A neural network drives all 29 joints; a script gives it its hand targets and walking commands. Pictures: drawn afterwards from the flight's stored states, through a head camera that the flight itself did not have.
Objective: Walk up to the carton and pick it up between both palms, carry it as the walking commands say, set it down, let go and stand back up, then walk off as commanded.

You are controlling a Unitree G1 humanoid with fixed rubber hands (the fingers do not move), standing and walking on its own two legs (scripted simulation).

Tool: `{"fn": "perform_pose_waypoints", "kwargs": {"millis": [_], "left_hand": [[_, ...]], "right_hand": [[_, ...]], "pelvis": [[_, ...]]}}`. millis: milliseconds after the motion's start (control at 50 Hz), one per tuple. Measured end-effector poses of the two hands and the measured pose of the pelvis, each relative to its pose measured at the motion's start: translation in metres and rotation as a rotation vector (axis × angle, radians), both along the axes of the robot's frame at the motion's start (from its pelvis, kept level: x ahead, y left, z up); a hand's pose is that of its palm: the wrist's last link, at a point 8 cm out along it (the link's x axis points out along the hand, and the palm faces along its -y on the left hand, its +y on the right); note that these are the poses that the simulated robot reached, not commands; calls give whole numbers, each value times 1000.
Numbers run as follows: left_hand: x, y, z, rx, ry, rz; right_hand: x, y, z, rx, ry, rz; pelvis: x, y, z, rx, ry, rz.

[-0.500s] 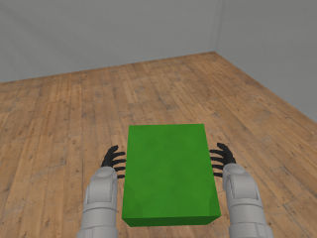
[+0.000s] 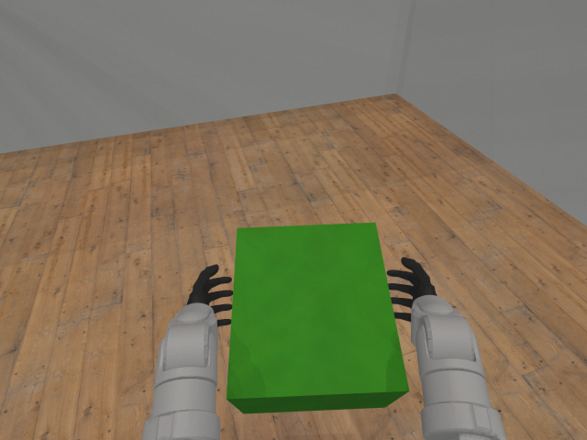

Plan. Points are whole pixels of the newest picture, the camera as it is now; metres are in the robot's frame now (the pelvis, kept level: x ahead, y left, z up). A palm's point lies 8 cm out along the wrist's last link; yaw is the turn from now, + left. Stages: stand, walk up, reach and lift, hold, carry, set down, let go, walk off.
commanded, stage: hold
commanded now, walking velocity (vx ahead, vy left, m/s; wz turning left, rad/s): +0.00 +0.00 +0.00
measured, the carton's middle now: (310, 316) +0.33 +0.00 -0.03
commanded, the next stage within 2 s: carry in 0.74 s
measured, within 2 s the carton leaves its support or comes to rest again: neither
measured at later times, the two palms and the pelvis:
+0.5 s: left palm (200, 316) +0.28 +0.16 +0.05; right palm (423, 310) +0.28 -0.16 +0.05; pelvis +0.00 +0.00 +0.00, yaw +0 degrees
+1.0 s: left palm (194, 301) +0.30 +0.16 +0.06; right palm (411, 302) +0.29 -0.14 +0.07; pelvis +0.00 +0.03 -0.02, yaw -2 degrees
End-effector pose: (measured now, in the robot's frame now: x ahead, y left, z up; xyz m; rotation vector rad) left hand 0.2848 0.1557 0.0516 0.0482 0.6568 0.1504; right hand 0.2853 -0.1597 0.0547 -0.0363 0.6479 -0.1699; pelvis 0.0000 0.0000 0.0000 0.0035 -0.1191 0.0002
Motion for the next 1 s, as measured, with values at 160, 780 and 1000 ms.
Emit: {"fn": "perform_pose_waypoints", "kwargs": {"millis": [160, 780, 1000], "left_hand": [[1, 0, -2, 5, 5, -3], [1, 0, -1, 17, -3, -9], [15, 9, 12, 20, -57, 44]], "right_hand": [[1, -1, -2, -3, 3, 6], [-2, 1, -2, -2, -12, -4], [1, 19, 10, 10, -70, -116]], "pelvis": [[4, -1, 1, 0, 6, 1], [-1, 4, -4, -5, 51, -10], [-2, 27, -20, 12, 163, -38]]}}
